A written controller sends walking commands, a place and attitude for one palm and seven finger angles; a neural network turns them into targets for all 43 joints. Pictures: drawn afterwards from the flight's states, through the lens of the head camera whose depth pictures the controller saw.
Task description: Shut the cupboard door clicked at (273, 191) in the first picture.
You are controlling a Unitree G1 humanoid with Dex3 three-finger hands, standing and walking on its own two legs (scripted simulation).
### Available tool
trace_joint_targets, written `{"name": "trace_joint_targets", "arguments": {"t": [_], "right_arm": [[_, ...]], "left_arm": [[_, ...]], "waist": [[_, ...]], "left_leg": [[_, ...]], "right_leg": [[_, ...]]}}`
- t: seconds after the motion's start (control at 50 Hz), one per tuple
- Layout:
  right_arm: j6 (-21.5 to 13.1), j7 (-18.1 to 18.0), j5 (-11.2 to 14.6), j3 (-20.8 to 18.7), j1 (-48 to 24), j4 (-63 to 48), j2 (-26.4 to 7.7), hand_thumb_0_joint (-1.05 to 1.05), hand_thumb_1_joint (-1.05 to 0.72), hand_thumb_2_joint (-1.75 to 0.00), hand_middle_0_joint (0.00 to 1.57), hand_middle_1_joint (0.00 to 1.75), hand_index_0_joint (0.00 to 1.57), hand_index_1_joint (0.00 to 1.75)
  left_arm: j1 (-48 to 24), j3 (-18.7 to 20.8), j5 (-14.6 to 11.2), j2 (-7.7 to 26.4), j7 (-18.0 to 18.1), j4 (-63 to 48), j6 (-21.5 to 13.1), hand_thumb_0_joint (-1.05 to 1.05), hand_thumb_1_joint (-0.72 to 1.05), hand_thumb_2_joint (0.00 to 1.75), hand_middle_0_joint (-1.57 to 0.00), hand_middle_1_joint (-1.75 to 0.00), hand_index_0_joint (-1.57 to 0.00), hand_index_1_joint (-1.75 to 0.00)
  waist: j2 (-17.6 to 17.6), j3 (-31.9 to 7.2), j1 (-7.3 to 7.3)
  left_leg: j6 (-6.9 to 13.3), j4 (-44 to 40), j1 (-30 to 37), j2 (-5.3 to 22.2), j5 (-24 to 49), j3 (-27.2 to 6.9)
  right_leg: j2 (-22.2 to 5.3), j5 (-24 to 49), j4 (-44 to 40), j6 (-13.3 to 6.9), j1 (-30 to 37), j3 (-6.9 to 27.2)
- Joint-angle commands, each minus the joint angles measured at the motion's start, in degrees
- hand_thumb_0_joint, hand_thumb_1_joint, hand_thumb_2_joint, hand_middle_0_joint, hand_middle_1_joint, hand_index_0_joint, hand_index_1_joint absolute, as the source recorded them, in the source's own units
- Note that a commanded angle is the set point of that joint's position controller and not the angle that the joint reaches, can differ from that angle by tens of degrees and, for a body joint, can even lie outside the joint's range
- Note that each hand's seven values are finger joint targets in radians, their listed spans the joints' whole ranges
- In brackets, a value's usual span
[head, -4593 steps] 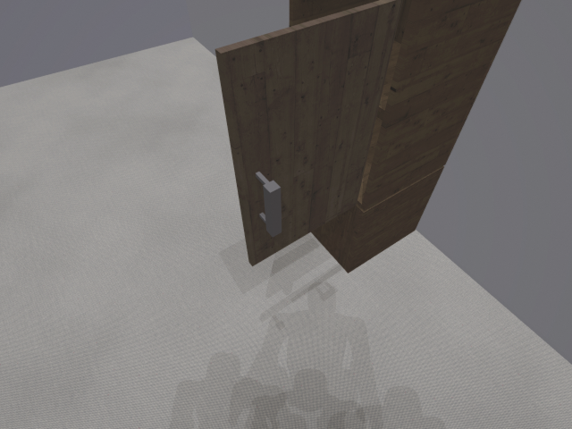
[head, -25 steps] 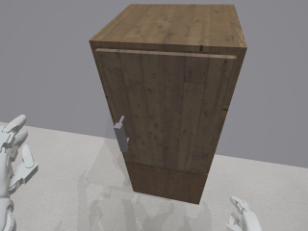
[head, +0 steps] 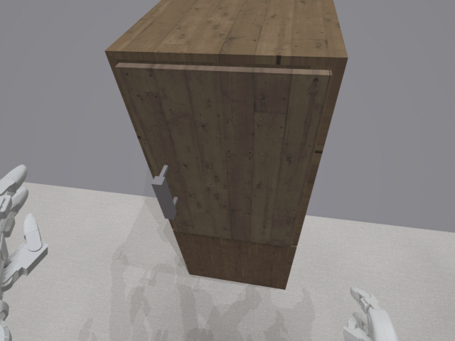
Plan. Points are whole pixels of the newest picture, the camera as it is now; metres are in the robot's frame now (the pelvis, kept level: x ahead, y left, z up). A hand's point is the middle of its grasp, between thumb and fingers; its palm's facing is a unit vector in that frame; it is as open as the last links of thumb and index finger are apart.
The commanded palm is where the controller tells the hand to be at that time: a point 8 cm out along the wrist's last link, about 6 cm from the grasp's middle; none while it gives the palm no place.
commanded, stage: step back with the hand held close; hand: left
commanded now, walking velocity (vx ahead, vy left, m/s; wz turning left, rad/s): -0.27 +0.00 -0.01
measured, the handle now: (167, 192) +0.49 +0.21 -0.09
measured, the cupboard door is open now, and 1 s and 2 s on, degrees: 0 0 0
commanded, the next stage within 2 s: stop stepping back and stand still in 1.08 s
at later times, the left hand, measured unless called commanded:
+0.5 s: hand out of the picture +0.13 +0.30 +0.16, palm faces +0.42 -0.78 -0.47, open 7.4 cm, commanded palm +0.07 +0.33 +0.18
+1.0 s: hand out of the picture +0.03 +0.34 +0.17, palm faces +0.53 -0.74 -0.41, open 7.4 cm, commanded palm -0.04 +0.36 +0.18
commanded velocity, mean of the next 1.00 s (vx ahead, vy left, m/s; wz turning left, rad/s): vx -0.33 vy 0.00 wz -0.05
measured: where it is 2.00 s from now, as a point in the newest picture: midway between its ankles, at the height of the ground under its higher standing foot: outside the picture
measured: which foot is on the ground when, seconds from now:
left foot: down 0.00-1.00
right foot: down 0.00-0.84, up 0.86-1.00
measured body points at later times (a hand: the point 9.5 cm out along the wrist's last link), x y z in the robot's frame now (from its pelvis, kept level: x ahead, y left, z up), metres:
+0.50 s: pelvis -0.07 +0.03 -0.01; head -0.07 +0.04 +0.44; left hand +0.10 +0.34 +0.18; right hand +0.10 -0.22 -0.08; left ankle +0.02 +0.10 -0.74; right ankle -0.04 -0.10 -0.74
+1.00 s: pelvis -0.16 +0.05 -0.01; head -0.15 +0.09 +0.43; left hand -0.01 +0.38 +0.19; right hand +0.03 -0.17 -0.08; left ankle -0.04 +0.13 -0.74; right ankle -0.23 -0.10 -0.69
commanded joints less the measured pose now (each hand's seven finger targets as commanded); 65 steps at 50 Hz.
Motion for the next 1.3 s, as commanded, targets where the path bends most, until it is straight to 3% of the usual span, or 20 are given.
{"name": "trace_joint_targets", "arguments": {"t": [0.0, 0.16, 0.26, 0.4, 0.54, 0.6, 0.66, 0.7, 0.74, 0.76, 0.78, 0.82, 0.84, 0.88, 0.94, 1.04, 1.14, 1.2, 1.22, 1.28], "right_arm": [[-0.8, -1.0, -0.2, -2.4, -6.2, -11.0, -5.4, 0.00, -0.90, -0.90, 0.20, 0.30, 0.20, 0.30], [1.8, -1.3, 0.2, -2.9, -5.4, -13.0, -5.5, 0.00, -0.90, -0.90, 0.20, 0.30, 0.20, 0.30], [1.3, -1.2, 0.0, -2.8, -5.3, -13.1, -5.9, 0.00, -0.90, -0.90, 0.20, 0.30, 0.20, 0.30], [-0.9, -1.7, -0.6, -2.5, -4.9, -13.0, -6.7, 0.00, -0.90, -0.90, 0.20, 0.30, 0.20, 0.30], [-3.4, -1.5, -1.2, -3.0, -3.5, -12.2, -6.5, 0.00, -0.90, -0.90, 0.20, 0.30, 0.20, 0.30], [-3.8, -0.8, -1.3, -3.3, -2.8, -12.0, -6.0, 0.00, -0.90, -0.90, 0.20, 0.30, 0.20, 0.30], [-3.2, 0.3, -1.4, -3.5, -1.3, -10.0, -4.8, 0.00, -0.90, -0.90, 0.20, 0.30, 0.20, 0.30], [-2.8, 0.6, -1.3, -3.6, -1.6, -8.9, -4.1, 0.00, -0.90, -0.90, 0.20, 0.30, 0.20, 0.30], [-2.8, 0.3, -1.5, -3.1, -1.4, -8.3, -3.9, 0.00, -0.90, -0.90, 0.20, 0.30, 0.20, 0.30], [-2.9, -0.2, -1.5, -2.8, -2.1, -8.5, -4.2, 0.00, -0.90, -0.90, 0.20, 0.30, 0.20, 0.30], [-3.4, -0.8, -1.4, -2.8, -2.6, -8.6, -5.2, 0.00, -0.90, -0.90, 0.20, 0.30, 0.20, 0.30], [-4.8, -1.9, -1.8, -3.3, -4.8, -9.0, -6.3, 0.00, -0.90, -0.90, 0.20, 0.30, 0.20, 0.30], [-5.5, -1.6, -2.1, -3.5, -4.3, -8.4, -5.1, 0.00, -0.90, -0.90, 0.20, 0.30, 0.20, 0.30], [-6.1, -0.8, -2.1, -4.6, -3.6, -8.6, -5.7, 0.00, -0.90, -0.90, 0.20, 0.30, 0.20, 0.30], [-7.2, 0.5, -2.3, -4.5, -4.1, -8.4, -4.7, 0.00, -0.90, -0.90, 0.20, 0.30, 0.20, 0.30], [-9.8, 1.2, -2.8, -3.1, -2.7, -5.4, -3.9, 0.00, -0.90, -0.90, 0.20, 0.30, 0.20, 0.30], [-8.5, 1.3, -2.9, -3.2, -2.7, -3.9, -2.7, 0.00, -0.90, -0.90, 0.20, 0.30, 0.20, 0.30], [-7.9, 0.5, -1.7, -2.9, -3.3, -6.3, -2.1, 0.00, -0.90, -0.90, 0.20, 0.30, 0.20, 0.30], [-7.7, 0.5, -0.7, -3.3, -3.7, -7.4, -2.6, 0.00, -0.90, -0.90, 0.20, 0.30, 0.20, 0.30], [-5.2, -0.4, -0.7, -1.8, -5.3, -9.4, -2.2, 0.00, -0.90, -0.90, 0.20, 0.30, 0.20, 0.30]], "left_arm": [[-0.9, 9.6, 0.0, 14.5, 2.0, -15.4, -3.6, 0.00, 0.90, 0.90, -0.20, -0.30, -0.20, -0.30], [3.3, 10.7, -0.6, 14.8, 2.7, -14.7, -2.4, 0.00, 0.90, 0.90, -0.20, -0.30, -0.20, -0.30], [3.9, 10.2, -0.5, 14.4, 2.9, -15.0, -3.0, 0.00, 0.90, 0.90, -0.20, -0.30, -0.20, -0.30], [-0.4, 10.1, 1.5, 13.7, 3.6, -17.1, -5.4, 0.00, 0.90, 0.90, -0.20, -0.30, -0.20, -0.30], [-2.2, 10.9, 2.8, 13.4, 3.7, -19.4, -7.2, 0.00, 0.90, 0.90, -0.20, -0.30, -0.20, -0.30], [0.2, 12.0, 2.4, 14.3, 3.9, -20.1, -7.6, 0.00, 0.90, 0.90, -0.20, -0.30, -0.20, -0.30], [0.5, 10.9, 1.7, 14.2, 4.7, -19.4, -7.8, 0.00, 0.90, 0.90, -0.20, -0.30, -0.20, -0.30], [-2.2, 9.4, 1.6, 13.8, 5.5, -19.0, -7.5, 0.00, 0.90, 0.90, -0.20, -0.30, -0.20, -0.30], [-4.3, 9.3, 1.8, 14.3, 5.8, -18.8, -7.4, 0.00, 0.90, 0.90, -0.20, -0.30, -0.20, -0.30], [-5.6, 9.2, 2.0, 14.5, 5.8, -19.0, -7.4, 0.00, 0.90, 0.90, -0.20, -0.30, -0.20, -0.30], [-6.5, 9.0, 2.1, 14.3, 5.7, -19.7, -7.8, 0.00, 0.90, 0.90, -0.20, -0.30, -0.20, -0.30], [-8.2, 10.8, 2.7, 14.7, 5.7, -20.5, -8.7, 0.00, 0.90, 0.90, -0.20, -0.30, -0.20, -0.30], [-6.4, 12.9, 2.8, 15.8, 5.3, -19.4, -9.1, 0.00, 0.90, 0.90, -0.20, -0.30, -0.20, -0.30], [-4.7, 13.9, 2.9, 15.2, 4.4, -19.1, -9.4, 0.00, 0.90, 0.90, -0.20, -0.30, -0.20, -0.30], [-4.2, 11.6, 1.7, 13.1, 3.5, -23.9, -9.4, 0.00, 0.90, 0.90, -0.20, -0.30, -0.20, -0.30], [-3.5, 9.3, -0.1, 12.4, 2.8, -26.3, -10.0, 0.00, 0.90, 0.90, -0.20, -0.30, -0.20, -0.30], [-2.3, 13.4, -0.2, 17.1, 1.9, -25.3, -11.7, 0.00, 0.90, 0.90, -0.20, -0.30, -0.20, -0.30], [-0.4, 16.0, -0.7, 19.0, 2.1, -25.0, -11.2, 0.00, 0.90, 0.90, -0.20, -0.30, -0.20, -0.30], [0.5, 16.8, -1.4, 20.1, 2.1, -26.2, -10.4, 0.00, 0.90, 0.90, -0.20, -0.30, -0.20, -0.30], [9.1, 18.7, -2.2, 20.3, 2.2, -20.3, -7.7, 0.00, 0.90, 0.90, -0.20, -0.30, -0.20, -0.30]], "waist": [[-2.1, -11.0, -0.71], [-3.6, -10.8, -1.07], [-2.4, -7.3, -1.16], [2.3, -1.4, -1.72], [4.1, -3.3, -1.63], [-1.6, -3.4, -1.87], [-11.5, -3.2, -2.57], [-15.0, -2.9, -3.00], [-13.6, -2.3, -3.55], [-10.1, -0.3, -3.40], [-2.8, 1.1, -3.21], [10.0, 0.7, -1.87], [10.7, -4.1, -1.56], [7.3, -5.9, -1.81], [3.6, -7.0, -1.53], [9.8, -11.6, -1.70], [2.5, -18.2, -1.11], [-0.7, -19.6, -1.69], [-6.0, -19.4, -1.62], [-5.0, -5.7, -2.68]], "left_leg": [[1.5, -0.6, 8.9, 4.8, 27.7, -2.5], [0.8, -1.9, 4.0, 6.3, 27.4, -3.9], [1.3, -6.0, -2.5, 7.4, 14.2, -6.2], [4.0, -14.9, -21.4, 9.4, -21.4, -11.6], [4.7, -15.1, -26.9, 10.2, -27.7, -13.1], [3.1, -6.2, -21.9, 6.6, -22.7, -9.0], [-0.9, 12.0, -7.8, 2.2, -11.7, -3.3], [-1.8, 20.0, -3.0, 1.5, -8.9, -2.5], [-1.1, 12.4, -1.6, 2.8, -7.0, -3.5], [-0.2, 4.8, -1.7, 3.9, -7.2, -4.8], [1.3, -3.6, -5.6, 6.4, -8.8, -8.5], [5.8, -16.2, -21.5, 17.3, -14.5, -20.1], [6.9, -19.9, -25.3, 20.5, -23.9, -20.2], [7.8, -20.1, -29.2, 21.6, -28.7, -19.5], [5.9, -16.4, -16.4, 18.5, -17.3, -14.6], [1.0, -18.0, 3.3, 15.4, -6.6, -11.4], [-2.4, -1.9, 17.0, 11.6, 26.6, -1.8], [-2.1, 1.8, 19.0, 6.5, 21.7, 4.1], [-1.9, 4.6, 19.1, 5.0, 15.3, 3.3], [-2.5, 9.0, 10.6, 3.6, 1.5, 2.0]], "right_leg": [[-7.8, 31.5, 0.8, 2.7, -0.5, 4.0], [-6.9, 27.7, 3.1, 1.6, 0.5, 4.4], [-5.6, 15.1, 2.3, 1.7, -0.8, 4.7], [-2.9, -0.7, 4.7, 2.1, 5.4, 4.8], [-0.8, -0.4, 9.9, 1.6, 9.1, 4.9], [-4.6, -3.5, 3.5, -0.6, 0.9, 11.4], [-15.7, -10.4, -8.3, -5.9, -17.6, 22.8], [-19.6, -8.7, -10.7, -7.5, -23.0, 22.9], [-16.6, -4.3, -7.4, -4.9, -22.8, 17.3], [-12.5, -6.2, -4.3, -2.4, -24.1, 14.1], [-6.8, -7.7, 1.0, -0.1, -22.2, 9.9], [1.4, -0.4, 20.3, 2.9, -6.7, 3.3], [1.7, -4.9, 28.8, 2.9, -0.6, 4.2], [3.3, -6.2, 36.9, 3.1, 3.6, 4.3], [2.2, -9.9, 30.7, 2.8, -4.4, 2.5], [2.8, -15.5, 9.1, 1.8, -8.7, -0.6], [-3.1, 5.5, -9.4, 0.2, -8.3, 3.2], [-5.8, 16.4, -4.3, 1.5, -10.4, 1.2], [-6.4, 16.3, -3.7, 2.5, -10.6, 1.9], [-9.5, -9.6, -8.9, -1.8, -19.9, 5.3]]}}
